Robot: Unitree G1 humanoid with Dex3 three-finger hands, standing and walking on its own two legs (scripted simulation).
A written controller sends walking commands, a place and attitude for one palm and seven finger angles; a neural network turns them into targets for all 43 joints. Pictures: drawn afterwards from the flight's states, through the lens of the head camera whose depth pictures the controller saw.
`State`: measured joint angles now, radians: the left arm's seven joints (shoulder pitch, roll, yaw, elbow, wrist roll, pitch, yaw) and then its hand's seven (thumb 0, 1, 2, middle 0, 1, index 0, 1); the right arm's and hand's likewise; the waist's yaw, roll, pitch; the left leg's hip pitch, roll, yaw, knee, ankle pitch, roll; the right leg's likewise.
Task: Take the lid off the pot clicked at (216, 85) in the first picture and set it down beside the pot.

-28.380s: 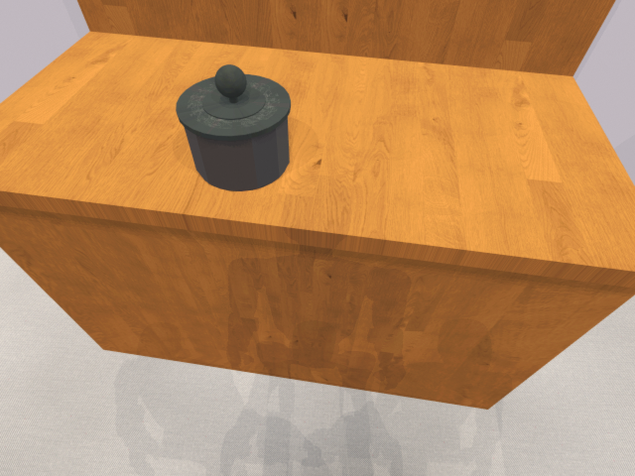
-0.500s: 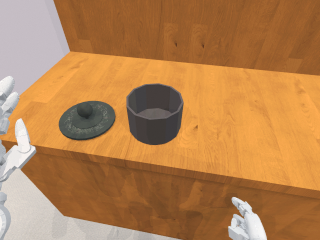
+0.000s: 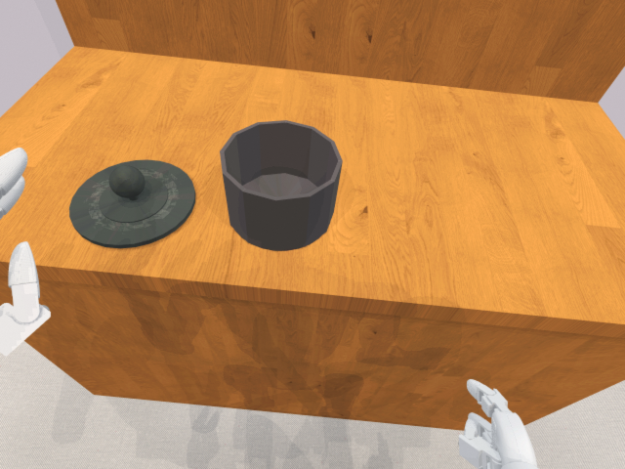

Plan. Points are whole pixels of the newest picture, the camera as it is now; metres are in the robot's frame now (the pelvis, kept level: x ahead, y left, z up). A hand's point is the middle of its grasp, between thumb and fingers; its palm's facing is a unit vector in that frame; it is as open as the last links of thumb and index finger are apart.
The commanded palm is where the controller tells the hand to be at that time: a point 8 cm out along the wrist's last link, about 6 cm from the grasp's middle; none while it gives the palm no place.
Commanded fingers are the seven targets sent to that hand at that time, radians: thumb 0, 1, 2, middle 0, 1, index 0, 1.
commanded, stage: step back with the hand held close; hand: left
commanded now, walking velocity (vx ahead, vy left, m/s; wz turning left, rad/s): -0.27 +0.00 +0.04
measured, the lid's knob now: (127, 181) +0.47 +0.31 +0.07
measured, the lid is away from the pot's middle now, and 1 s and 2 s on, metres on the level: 0.23 0.23 0.23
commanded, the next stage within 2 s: stop stepping back and stand still in 1.08 s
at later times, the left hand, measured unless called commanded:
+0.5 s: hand out of the picture +0.14 +0.25 +0.22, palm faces +0.43 -0.79 -0.44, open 7.4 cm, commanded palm +0.07 +0.29 +0.24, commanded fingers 0.00 0.90 0.90 -0.20 -0.30 -0.20 -0.30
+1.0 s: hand out of the picture +0.06 +0.25 +0.23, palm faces +0.44 -0.83 -0.34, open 7.4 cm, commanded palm -0.01 +0.30 +0.24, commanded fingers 0.00 0.90 0.90 -0.20 -0.30 -0.20 -0.30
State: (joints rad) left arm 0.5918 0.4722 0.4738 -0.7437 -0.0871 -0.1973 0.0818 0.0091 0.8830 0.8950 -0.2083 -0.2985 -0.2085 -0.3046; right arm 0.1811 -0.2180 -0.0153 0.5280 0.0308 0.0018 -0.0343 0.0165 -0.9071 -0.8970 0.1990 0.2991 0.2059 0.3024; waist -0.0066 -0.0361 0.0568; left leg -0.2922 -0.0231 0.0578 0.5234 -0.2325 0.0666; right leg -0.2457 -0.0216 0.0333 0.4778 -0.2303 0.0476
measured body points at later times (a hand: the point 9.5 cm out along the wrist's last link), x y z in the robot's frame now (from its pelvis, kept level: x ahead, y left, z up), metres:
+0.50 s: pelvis -0.06 +0.01 -0.01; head -0.04 +0.04 +0.44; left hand +0.11 +0.29 +0.24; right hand +0.10 -0.22 -0.08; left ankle +0.03 +0.07 -0.74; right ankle -0.07 -0.14 -0.73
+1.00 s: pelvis -0.13 +0.02 -0.01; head -0.12 +0.06 +0.44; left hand +0.04 +0.29 +0.24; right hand +0.03 -0.24 -0.08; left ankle -0.08 +0.10 -0.74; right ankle -0.08 -0.13 -0.73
